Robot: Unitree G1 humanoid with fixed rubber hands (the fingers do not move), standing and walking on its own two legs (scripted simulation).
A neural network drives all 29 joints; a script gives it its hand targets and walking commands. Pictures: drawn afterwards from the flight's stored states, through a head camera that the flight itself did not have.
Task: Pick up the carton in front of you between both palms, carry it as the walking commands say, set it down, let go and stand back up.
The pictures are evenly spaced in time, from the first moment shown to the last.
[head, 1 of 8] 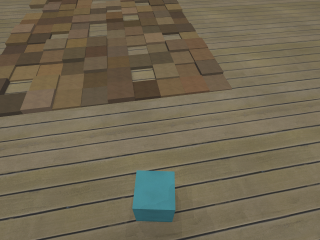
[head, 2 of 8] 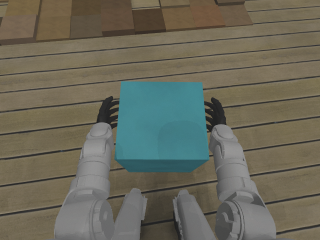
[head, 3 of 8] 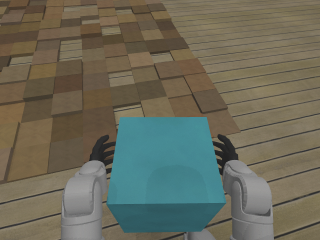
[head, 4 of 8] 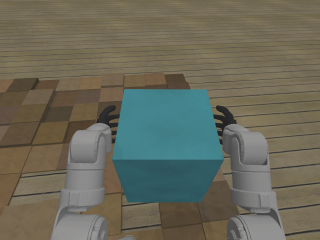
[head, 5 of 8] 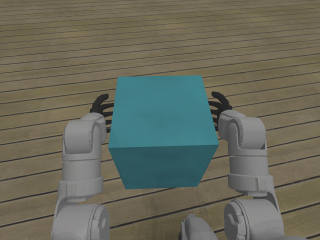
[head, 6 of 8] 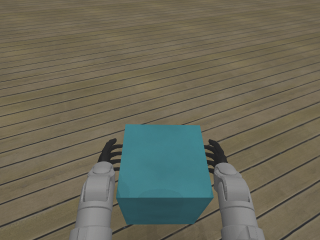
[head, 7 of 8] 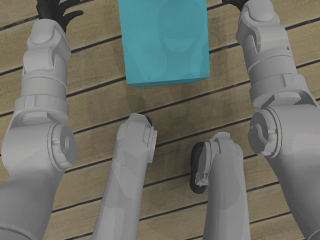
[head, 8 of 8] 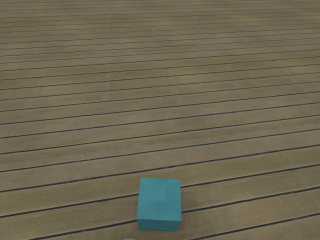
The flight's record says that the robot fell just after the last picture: no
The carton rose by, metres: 0.77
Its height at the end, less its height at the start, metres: +0.00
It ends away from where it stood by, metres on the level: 6.66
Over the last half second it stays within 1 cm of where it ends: yes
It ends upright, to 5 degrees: yes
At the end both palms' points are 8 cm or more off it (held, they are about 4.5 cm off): yes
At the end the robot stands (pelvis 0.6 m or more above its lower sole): yes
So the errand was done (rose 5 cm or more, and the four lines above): yes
